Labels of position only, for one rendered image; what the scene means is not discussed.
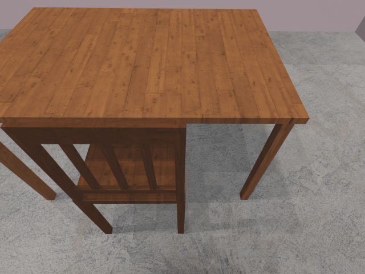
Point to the chair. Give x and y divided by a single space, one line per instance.
129 161

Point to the table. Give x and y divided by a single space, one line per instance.
208 66

